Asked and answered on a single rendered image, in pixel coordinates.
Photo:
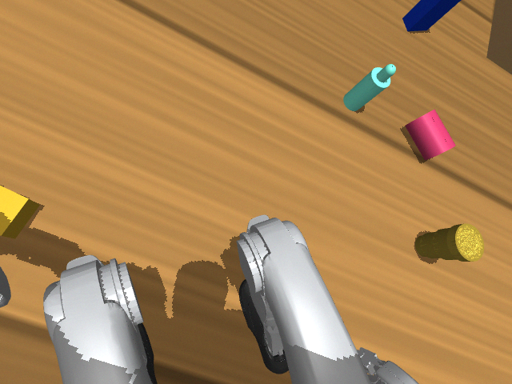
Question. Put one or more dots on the right robot hand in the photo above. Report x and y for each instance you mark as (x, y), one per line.
(382, 372)

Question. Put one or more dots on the left robot foot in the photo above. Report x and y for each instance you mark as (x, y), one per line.
(149, 353)

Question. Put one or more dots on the right robot foot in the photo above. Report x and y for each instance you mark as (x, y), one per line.
(276, 364)

